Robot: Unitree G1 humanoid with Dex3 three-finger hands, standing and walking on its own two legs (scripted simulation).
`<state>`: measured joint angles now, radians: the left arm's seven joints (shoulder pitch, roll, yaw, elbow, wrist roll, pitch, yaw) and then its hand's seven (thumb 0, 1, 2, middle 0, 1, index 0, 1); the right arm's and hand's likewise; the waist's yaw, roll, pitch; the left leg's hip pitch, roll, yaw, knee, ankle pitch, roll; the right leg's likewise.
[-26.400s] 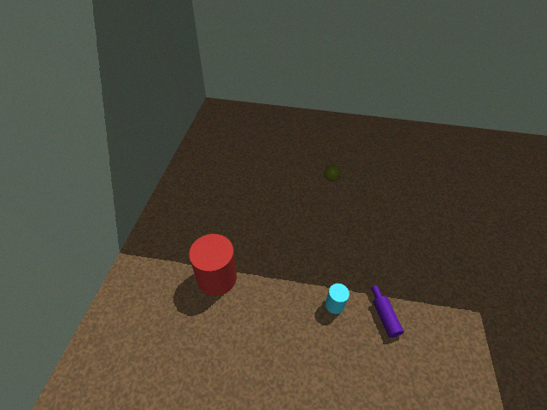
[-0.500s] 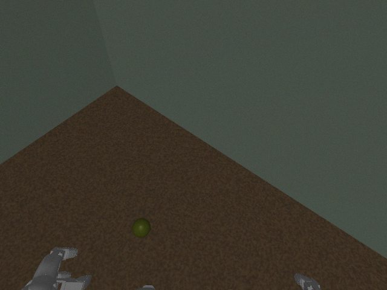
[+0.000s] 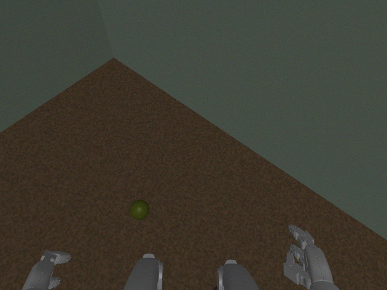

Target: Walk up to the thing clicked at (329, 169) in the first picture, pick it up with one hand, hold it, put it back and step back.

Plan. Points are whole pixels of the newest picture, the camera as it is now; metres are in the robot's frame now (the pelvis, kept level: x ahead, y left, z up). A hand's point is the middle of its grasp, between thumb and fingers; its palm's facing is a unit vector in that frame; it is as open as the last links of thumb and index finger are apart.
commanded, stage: rise first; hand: left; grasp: from above
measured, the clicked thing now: (139, 209) +0.43 +0.21 -0.64
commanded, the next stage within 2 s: none
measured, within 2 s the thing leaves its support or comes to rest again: neither
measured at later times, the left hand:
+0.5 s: hand (84, 266) +0.18 +0.28 -0.27, palm faces -0.42 -0.61 -0.67, open 14.1 cm
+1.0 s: hand (104, 230) +0.30 +0.29 -0.42, palm faces -0.49 -0.20 -0.85, open 14.1 cm
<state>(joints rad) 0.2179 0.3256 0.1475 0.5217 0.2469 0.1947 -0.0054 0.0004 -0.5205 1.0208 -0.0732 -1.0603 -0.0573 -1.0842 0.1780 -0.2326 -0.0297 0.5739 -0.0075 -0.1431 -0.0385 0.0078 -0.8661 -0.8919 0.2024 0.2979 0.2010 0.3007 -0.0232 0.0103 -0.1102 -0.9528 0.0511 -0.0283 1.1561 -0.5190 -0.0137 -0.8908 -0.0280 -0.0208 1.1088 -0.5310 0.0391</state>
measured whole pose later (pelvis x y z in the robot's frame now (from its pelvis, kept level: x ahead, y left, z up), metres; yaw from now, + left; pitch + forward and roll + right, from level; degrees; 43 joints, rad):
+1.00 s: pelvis -0.09 -0.01 -0.28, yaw -4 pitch +32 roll -5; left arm -0.60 0.63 0.13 1.08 0.99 -0.23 0.17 0.00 -0.55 1.05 -0.09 -1.03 -0.07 -1.06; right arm 0.14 -0.27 -0.04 0.74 -0.05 -0.08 0.06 0.01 -0.90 -0.90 0.20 0.30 0.20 0.30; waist -0.08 0.02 -0.12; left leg -2.10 0.04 -0.12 2.16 -0.63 -0.03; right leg -2.03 0.00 -0.02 2.12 -0.66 0.04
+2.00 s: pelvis -0.08 +0.00 -0.34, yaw -7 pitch +34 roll -8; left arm -0.84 0.72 0.13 1.35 1.26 -0.25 0.40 0.00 -0.51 0.99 -0.08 -1.06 -0.10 -1.05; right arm 0.12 -0.26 0.00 0.77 -0.14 -0.03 0.12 0.00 -0.91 -0.90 0.20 0.30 0.20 0.30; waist -0.17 -0.01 -0.07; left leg -2.30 0.03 -0.15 2.36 -0.67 -0.02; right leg -2.20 0.02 -0.03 2.30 -0.70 0.06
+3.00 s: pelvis -0.08 +0.00 -0.36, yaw -8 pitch +33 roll -9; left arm -0.91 0.79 0.14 1.41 1.27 -0.23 0.40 0.00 -0.55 1.04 -0.11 -1.01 -0.09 -1.04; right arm 0.14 -0.27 0.06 0.75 -0.15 -0.04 0.14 0.00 -0.91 -0.90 0.20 0.30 0.20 0.30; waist -0.22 -0.02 -0.03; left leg -2.33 0.02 -0.18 2.41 -0.67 -0.02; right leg -2.22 0.03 -0.05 2.33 -0.70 0.07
